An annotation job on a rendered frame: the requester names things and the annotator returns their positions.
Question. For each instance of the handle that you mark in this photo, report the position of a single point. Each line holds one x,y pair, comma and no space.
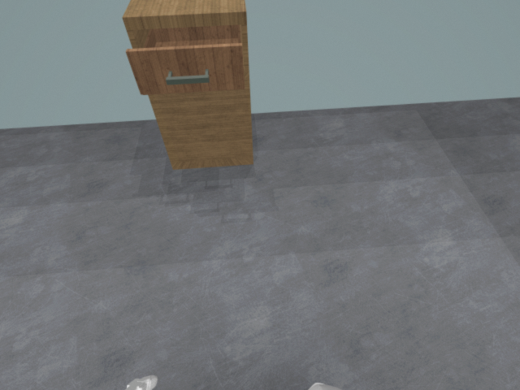
179,80

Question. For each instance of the drawer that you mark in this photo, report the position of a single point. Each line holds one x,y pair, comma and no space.
189,52

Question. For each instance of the cabinet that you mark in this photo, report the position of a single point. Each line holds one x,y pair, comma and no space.
199,129

